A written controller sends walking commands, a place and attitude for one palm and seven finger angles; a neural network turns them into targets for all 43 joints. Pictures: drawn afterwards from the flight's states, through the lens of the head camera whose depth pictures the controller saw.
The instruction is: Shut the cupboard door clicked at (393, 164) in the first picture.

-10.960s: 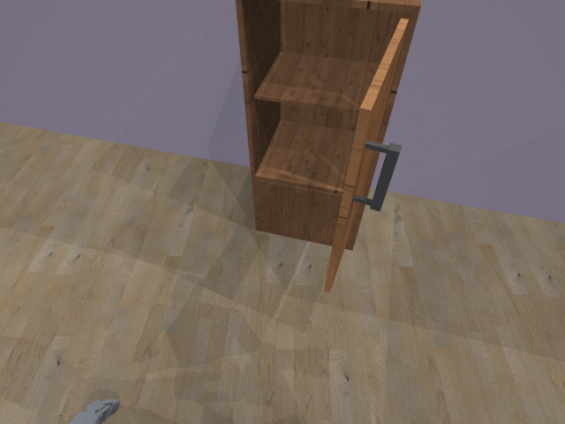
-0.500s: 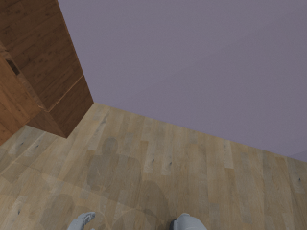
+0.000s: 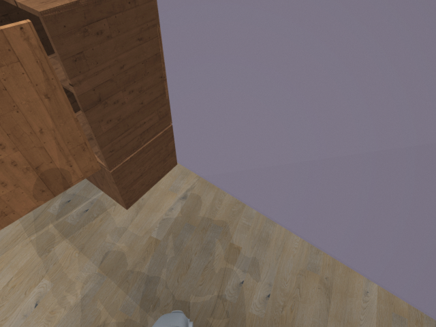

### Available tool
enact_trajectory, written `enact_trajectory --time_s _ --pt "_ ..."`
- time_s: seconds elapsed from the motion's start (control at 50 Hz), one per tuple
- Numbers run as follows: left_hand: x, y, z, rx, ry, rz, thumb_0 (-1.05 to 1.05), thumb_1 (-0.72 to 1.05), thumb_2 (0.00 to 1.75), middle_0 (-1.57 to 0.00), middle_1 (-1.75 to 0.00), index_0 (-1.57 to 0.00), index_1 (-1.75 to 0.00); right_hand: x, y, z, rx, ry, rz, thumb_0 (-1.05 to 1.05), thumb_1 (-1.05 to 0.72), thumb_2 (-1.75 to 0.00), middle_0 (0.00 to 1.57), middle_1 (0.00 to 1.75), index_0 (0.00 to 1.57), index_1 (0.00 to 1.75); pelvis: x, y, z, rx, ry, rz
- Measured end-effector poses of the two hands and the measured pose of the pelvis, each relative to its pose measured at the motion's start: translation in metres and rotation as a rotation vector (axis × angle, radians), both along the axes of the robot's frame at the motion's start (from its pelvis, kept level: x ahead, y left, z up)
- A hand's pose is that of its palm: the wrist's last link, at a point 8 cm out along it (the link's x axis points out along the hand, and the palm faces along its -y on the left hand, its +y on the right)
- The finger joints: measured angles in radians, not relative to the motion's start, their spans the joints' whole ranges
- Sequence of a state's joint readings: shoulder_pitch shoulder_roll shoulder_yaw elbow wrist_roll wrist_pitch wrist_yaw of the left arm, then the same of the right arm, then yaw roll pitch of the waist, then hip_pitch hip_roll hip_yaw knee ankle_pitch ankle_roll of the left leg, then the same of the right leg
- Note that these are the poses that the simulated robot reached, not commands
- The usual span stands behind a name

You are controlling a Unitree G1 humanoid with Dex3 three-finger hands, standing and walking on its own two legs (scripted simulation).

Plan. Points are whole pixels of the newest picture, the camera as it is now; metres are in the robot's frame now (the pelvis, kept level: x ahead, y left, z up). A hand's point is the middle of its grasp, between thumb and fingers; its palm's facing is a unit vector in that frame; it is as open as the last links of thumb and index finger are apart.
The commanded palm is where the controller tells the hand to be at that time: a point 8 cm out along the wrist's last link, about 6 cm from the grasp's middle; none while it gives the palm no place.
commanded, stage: turn to face it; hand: left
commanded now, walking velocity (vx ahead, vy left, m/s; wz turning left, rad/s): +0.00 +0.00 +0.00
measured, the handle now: out of the picture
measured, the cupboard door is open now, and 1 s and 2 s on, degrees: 83 83 83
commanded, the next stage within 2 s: take the last steps up to it in 1.66 s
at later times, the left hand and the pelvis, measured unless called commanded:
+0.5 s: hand (134, 292) +0.20 +0.20 -0.14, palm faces +0.24 -0.93 -0.26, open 7.4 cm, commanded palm none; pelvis +0.10 -0.02 +0.00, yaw +12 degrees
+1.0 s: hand out of the picture -0.02 +0.18 -0.18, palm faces +0.57 -0.78 -0.24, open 7.4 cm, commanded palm none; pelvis +0.07 -0.01 -0.01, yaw +32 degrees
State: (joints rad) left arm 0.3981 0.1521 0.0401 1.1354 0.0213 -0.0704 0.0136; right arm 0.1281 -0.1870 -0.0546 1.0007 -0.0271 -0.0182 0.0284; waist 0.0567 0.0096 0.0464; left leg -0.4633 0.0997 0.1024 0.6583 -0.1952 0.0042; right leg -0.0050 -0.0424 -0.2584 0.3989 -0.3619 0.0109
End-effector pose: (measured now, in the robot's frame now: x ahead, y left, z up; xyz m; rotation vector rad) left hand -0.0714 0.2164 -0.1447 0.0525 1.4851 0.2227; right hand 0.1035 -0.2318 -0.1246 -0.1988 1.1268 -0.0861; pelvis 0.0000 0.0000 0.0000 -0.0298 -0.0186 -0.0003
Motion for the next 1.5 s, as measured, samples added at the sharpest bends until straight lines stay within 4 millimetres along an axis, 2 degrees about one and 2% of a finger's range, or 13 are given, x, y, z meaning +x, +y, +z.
enact_trajectory --time_s 0.06,0.12,0.2,0.36,0.44,0.52,0.64,0.8,0.98,1.06,1.14,1.28,1.5 --pt "0.001 0.004 -0.013 -0.032 0.071 0.042 0.01 0.91 0.9 -0.2 -0.3 -0.2 -0.3 0.052 0.019 -0.004 -0.017 -0.062 0.05 0.01 -0.91 -0.9 0.2 0.3 0.19 0.3 0.028 0.015 -0.012 0.007 -0.004 0.015" --pt "0.023 0.012 -0.013 -0.036 0.084 0.046 0.01 0.91 0.9 -0.2 -0.3 -0.2 -0.3 0.073 0.033 -0.002 -0.013 -0.083 0.056 0.01 -0.91 -0.9 0.2 0.3 0.2 0.3 0.044 0.023 -0.01 0.012 -0.02 0.02" --pt "0.081 0.029 -0.007 -0.005 -0.023 0.044 0.01 0.91 0.9 -0.2 -0.3 -0.2 -0.3 0.073 0.041 0.001 -0.007 -0.035 0.036 0.0 -0.92 -0.9 0.2 0.3 0.2 0.3 0.059 0.026 -0.001 0.01 -0.022 0.053" --pt "0.194 0.045 0.015 0.085 -0.286 0.045 0.01 0.91 0.9 -0.2 -0.3 -0.2 -0.3 0.07 0.009 0.001 -0.043 0.079 0.043 -0.01 -0.93 -0.9 0.21 0.3 0.2 0.3 0.082 0.012 0.005 0.021 -0.003 0.137" --pt "0.231 0.04 0.028 0.13 -0.366 0.035 0.01 0.91 0.9 -0.2 -0.3 -0.2 -0.3 0.068 -0.009 -0.009 -0.031 0.129 0.044 0.0 -0.92 -0.9 0.21 0.3 0.2 0.3 0.092 -0.004 0.003 0.029 0.004 0.181" --pt "0.248 0.027 0.036 0.188 -0.431 0.038 0.01 0.91 0.9 -0.2 -0.3 -0.2 -0.3 0.075 -0.03 -0.027 -0.008 0.165 0.06 0.01 -0.91 -0.9 0.21 0.3 0.2 0.3 0.102 -0.025 -0.006 0.041 0.008 0.229" --pt "0.218 0.006 0.051 0.213 -0.397 0.102 0.01 0.91 0.9 -0.2 -0.3 -0.2 -0.3 0.102 -0.044 -0.025 0.0 0.177 0.14 0.01 -0.91 -0.9 0.2 0.3 0.2 0.3 0.104 -0.04 0.004 0.065 -0.005 0.322" --pt "0.144 -0.011 0.039 0.187 -0.277 0.259 0.01 0.9 0.9 -0.2 -0.3 -0.2 -0.3 0.138 -0.034 -0.013 -0.029 0.176 0.283 0.01 -0.91 -0.9 0.2 0.3 0.2 0.3 0.099 -0.042 0.009 0.068 0.006 0.427" --pt "0.032 -0.003 -0.001 0.122 -0.12 0.459 0.01 0.9 0.9 -0.2 -0.3 -0.21 -0.3 0.189 0.036 0.0 -0.102 0.051 0.497 0.01 -0.91 -0.9 0.2 0.3 0.2 0.3 0.073 -0.014 -0.007 0.018 0.022 0.547" --pt "-0.005 0.01 -0.012 0.105 -0.056 0.523 0.01 0.91 0.9 -0.2 -0.3 -0.2 -0.3 0.194 0.072 0.012 -0.111 -0.015 0.567 0.01 -0.91 -0.9 0.2 0.3 0.2 0.3 0.063 -0.002 -0.008 0.012 0.015 0.581" --pt "-0.009 0.025 -0.001 0.117 -0.09 0.563 0.01 0.91 0.9 -0.2 -0.3 -0.2 -0.3 0.187 0.091 0.024 -0.122 -0.014 0.61 0.01 -0.91 -0.9 0.2 0.3 0.2 0.3 0.057 0.006 0.004 -0.018 0.009 0.635" --pt "0.009 0.048 0.016 0.18 -0.222 0.593 0.01 0.91 0.9 -0.2 -0.3 -0.2 -0.3 0.171 0.103 0.024 -0.109 0.02 0.654 0.01 -0.9 -0.9 0.21 0.3 0.2 0.3 0.05 0.01 0.012 -0.02 0.004 0.712" --pt "0.046 0.041 0.036 0.255 -0.337 0.602 0.01 0.91 0.9 -0.2 -0.3 -0.2 -0.3 0.146 0.065 0.0 -0.095 0.137 0.662 0.01 -0.9 -0.9 0.21 0.3 0.2 0.3 0.054 -0.014 0.009 0.003 0.006 0.809"
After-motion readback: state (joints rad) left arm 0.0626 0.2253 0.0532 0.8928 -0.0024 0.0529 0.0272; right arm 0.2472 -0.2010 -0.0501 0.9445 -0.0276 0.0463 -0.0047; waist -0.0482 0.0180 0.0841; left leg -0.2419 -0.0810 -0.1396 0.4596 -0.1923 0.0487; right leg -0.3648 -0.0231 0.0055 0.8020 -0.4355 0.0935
